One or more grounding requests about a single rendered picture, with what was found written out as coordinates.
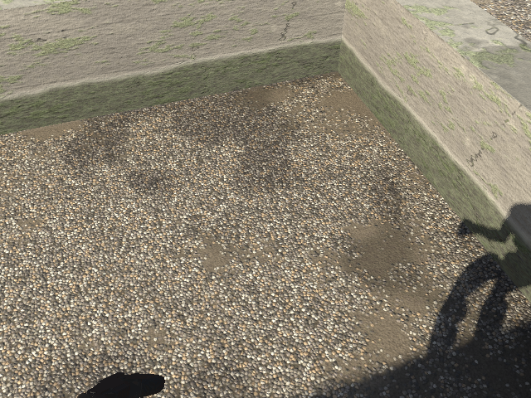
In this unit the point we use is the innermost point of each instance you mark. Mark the robot left hand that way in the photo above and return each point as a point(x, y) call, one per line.
point(120, 385)

